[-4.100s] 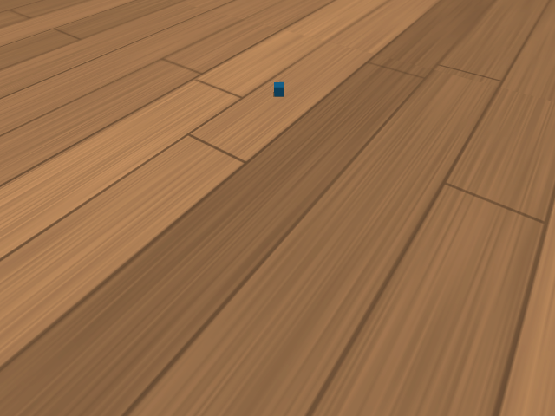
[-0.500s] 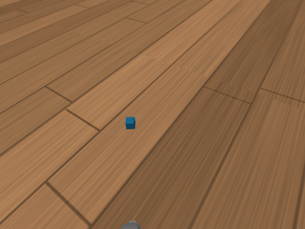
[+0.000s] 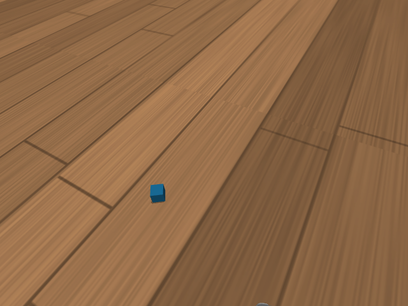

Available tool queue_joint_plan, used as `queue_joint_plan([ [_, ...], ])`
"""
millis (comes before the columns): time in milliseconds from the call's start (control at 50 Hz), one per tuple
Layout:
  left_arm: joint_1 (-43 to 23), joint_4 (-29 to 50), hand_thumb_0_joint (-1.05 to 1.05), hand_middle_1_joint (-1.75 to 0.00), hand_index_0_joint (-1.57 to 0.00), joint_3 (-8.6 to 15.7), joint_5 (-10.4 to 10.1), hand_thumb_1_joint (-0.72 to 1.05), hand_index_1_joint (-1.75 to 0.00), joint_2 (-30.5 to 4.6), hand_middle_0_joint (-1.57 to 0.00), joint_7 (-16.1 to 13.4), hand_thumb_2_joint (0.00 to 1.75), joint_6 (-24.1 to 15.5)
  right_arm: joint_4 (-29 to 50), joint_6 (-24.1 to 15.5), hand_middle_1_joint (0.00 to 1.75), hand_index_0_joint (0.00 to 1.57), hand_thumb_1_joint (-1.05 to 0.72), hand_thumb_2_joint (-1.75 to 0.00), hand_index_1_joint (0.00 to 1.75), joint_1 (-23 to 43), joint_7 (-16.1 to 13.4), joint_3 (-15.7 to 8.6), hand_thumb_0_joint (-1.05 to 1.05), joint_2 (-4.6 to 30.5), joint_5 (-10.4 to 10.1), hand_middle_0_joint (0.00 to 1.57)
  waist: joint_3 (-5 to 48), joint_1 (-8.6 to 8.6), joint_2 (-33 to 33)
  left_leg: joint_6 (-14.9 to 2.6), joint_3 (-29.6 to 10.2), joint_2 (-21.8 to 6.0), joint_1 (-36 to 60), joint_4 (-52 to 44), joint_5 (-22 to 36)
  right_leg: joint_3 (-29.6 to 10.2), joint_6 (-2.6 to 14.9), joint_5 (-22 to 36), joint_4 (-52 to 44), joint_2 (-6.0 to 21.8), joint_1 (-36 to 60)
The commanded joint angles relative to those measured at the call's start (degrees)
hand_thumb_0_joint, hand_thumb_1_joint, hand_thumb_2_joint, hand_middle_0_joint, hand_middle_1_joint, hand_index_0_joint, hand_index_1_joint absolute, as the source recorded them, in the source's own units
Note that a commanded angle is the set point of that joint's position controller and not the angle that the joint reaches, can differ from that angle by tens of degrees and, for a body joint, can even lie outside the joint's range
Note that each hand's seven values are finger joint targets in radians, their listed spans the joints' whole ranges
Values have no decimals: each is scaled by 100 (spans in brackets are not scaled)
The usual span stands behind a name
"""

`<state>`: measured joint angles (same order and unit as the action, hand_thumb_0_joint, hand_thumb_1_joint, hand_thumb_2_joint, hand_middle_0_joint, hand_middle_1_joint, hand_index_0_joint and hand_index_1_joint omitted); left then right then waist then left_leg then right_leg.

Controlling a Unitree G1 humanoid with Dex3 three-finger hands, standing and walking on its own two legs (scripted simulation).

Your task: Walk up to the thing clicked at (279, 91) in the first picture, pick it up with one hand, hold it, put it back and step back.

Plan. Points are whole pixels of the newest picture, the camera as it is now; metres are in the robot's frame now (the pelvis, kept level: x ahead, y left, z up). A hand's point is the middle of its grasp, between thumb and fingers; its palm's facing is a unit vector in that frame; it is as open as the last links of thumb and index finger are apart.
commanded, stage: walk up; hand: left
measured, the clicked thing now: (157, 193) +0.82 +0.32 -0.72
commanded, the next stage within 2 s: none
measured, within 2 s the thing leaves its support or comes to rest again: neither
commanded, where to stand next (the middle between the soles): +0.44 +0.06 m, yaw +0 degrees
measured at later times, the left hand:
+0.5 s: hand (72, 300) +0.19 +0.33 -0.16, palm faces -0.02 -0.93 -0.38, open 7.4 cm
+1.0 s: hand (108, 204) +0.41 +0.29 -0.11, palm faces -0.06 -0.91 -0.41, open 7.4 cm
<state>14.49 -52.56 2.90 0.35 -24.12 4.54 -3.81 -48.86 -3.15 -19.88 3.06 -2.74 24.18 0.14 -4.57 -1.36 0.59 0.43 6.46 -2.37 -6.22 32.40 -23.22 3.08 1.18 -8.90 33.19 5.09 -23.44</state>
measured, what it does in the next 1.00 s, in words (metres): walks ahead: left foot, then right foot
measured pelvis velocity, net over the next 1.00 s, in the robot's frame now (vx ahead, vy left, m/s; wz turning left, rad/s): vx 0.30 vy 0.03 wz -0.02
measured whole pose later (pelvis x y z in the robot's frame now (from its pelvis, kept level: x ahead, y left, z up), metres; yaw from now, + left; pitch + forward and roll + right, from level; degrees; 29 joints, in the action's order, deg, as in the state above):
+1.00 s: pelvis +0.30 +0.03 +0.00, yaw -1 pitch -3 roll +1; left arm 11.9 -49.0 1.5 0.2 -22.1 1.7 -4.3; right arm -50.4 -0.9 -17.0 1.2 -2.0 24.1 -0.1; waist -6.6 -0.3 -2.7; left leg -1.5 0.8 -2.6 -23.4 57.1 -26.6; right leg 3.3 1.7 -11.9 34.2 2.6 -19.0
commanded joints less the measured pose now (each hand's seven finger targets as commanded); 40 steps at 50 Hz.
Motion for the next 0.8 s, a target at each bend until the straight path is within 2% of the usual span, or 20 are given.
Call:
queue_joint_plan([
  [0,1384,170,0,-30,-20,650,58,90,-30,-2007,-20,-309,90,-289,720,-160,30,20,-90,-90,30,25,-64,-153,0,626,-6,20,1003,749,1887,-390,-28,272,-2889,2874,-568,-3064,762,-1820,-1600,1582,3226],
  [20,1242,198,0,-30,-20,604,-23,90,-30,-2121,-20,-311,90,-257,582,-80,30,20,-90,-90,30,269,-133,-314,0,1193,33,20,745,769,1184,-335,-600,182,-3237,3380,-890,-4173,1376,-2264,-1947,2114,2788],
  [40,966,342,0,-30,-20,561,-84,90,-30,-1928,-20,-324,90,-247,464,-50,30,20,-90,-90,30,344,-155,-351,0,1354,1,20,490,642,639,-308,-981,-27,-3279,3579,-514,-3752,1442,-1929,-1913,2018,2461],
  [100,476,480,0,-30,-20,437,-90,90,-30,-1490,-20,-364,90,-260,188,-34,30,20,-90,-90,30,79,-106,-302,0,1150,-40,20,366,314,714,-253,-1063,-291,-2880,3012,98,-2001,1159,-320,-1685,1344,1882],
  [140,367,573,0,-30,-20,401,-42,90,-30,-1452,-20,-348,90,-265,106,1,30,20,-90,-90,30,-31,-28,-328,0,1066,22,20,296,237,816,-151,-799,-249,-2376,2314,241,-1322,1126,-128,-1683,1085,1327],
  [200,354,679,0,-30,-20,446,19,90,-30,-1538,-20,-328,90,-268,177,46,30,20,-90,-90,30,249,88,-374,0,1004,95,20,169,324,892,-65,-580,-255,-2268,1434,515,-1071,1164,-1300,-1867,1006,1058],
  [300,167,769,0,-30,-20,443,12,90,-30,-1679,-20,-282,90,-232,243,-36,30,20,-90,-90,30,536,161,-452,0,1046,106,20,101,257,817,-74,-430,-262,-1474,555,1036,-1004,1044,-2310,-1789,1090,367],
  [340,-163,810,0,-30,-20,411,30,90,-30,-1648,-20,-277,90,-188,70,-72,30,20,-90,-90,30,73,136,-510,0,1113,126,20,188,-130,571,-136,-266,-145,-510,378,1120,-815,878,-2708,-1342,968,-272],
  [360,-224,810,0,-30,-20,365,63,90,-30,-1506,-20,-284,90,-154,-53,-97,30,20,-90,-90,30,-308,88,-557,0,1198,142,20,281,-346,251,-178,-249,-45,46,286,844,-645,766,-2717,-750,785,-613],
  [380,-1,790,0,-30,-20,258,100,90,-30,-1208,-20,-283,90,-114,-186,-138,30,20,-90,-90,30,-715,25,-633,0,1394,139,20,438,-494,-576,-296,-542,-41,805,-18,107,-360,609,-2620,447,464,-1167],
  [400,290,788,0,-30,-20,100,57,90,-30,-654,-20,-275,90,-105,-178,-190,30,20,-90,-90,30,-1055,-66,-724,0,1828,193,20,459,-566,-2154,-666,-2714,-1235,992,-1347,-1523,195,199,-2115,2690,-307,-1809],
  [420,351,720,0,-30,-20,179,-9,90,-30,-976,-20,-353,90,-76,88,-225,30,20,-90,-90,30,-741,-84,-721,0,2106,95,20,233,-414,-1718,-1318,-4745,-2236,524,-2292,-2087,-277,166,-2188,3390,-641,-2312],
  [440,101,638,0,-30,-20,217,23,90,-30,-1392,-20,-399,90,-62,142,-207,30,20,-90,-90,30,-389,-94,-702,0,2048,-18,20,-207,-276,-830,-1411,-4402,-2231,-237,-2235,-1908,-820,190,-1841,3549,-224,-2124],
  [460,252,523,0,-30,-20,226,-29,90,-30,-1416,-20,-368,90,-67,219,-230,30,20,-90,-90,30,-91,-117,-611,0,1788,-20,20,-176,-82,-498,-1326,-3601,-1926,-167,-2002,-1044,-913,171,-1459,3437,-118,-1903],
  [480,529,362,0,-30,-20,236,-59,90,-30,-1351,-20,-355,90,-83,259,-255,30,20,-90,-90,30,26,-143,-527,0,1585,13,20,20,39,-620,-1219,-2879,-1644,16,-1764,-6,-896,116,-1231,3178,-8,-1691],
  [500,610,238,0,-30,-20,254,-53,90,-30,-1363,-20,-339,90,-74,263,-274,30,20,-90,-90,30,82,-162,-496,0,1493,10,20,20,98,-792,-1173,-2313,-1482,-180,-1680,534,-808,93,-1083,2909,136,-1412],
  [540,594,220,0,-30,-20,258,-35,90,-30,-1252,-20,-267,90,-37,252,-287,30,20,-90,-90,30,81,-164,-470,0,1445,25,20,96,75,-1015,-1239,-1756,-1334,-369,-1644,1164,-576,-27,-1036,2376,121,-981],
  [640,-97,514,0,-30,-20,246,28,90,-30,-1061,-20,-153,90,-2,329,-268,30,20,-90,-90,30,-131,-161,-501,0,1539,35,20,33,-108,-905,-1437,-1494,-1385,-225,-1685,1354,-269,-59,-746,1305,130,-855],
  [740,-122,511,0,-30,-20,260,1,90,-30,-879,-20,-152,90,-80,437,-163,30,20,-90,-90,30,-23,-132,-454,0,1473,29,20,193,-6,-839,-1157,-963,-1104,-461,-997,2171,133,18,-297,167,-274,279],
  [780,470,299,0,-30,-20,330,11,90,-30,-994,-20,-243,90,-145,516,-100,30,20,-90,-90,30,70,-145,-369,0,1271,-14,20,514,353,-287,-899,-686,-864,-869,60,2340,166,97,85,-471,-488,1563],
])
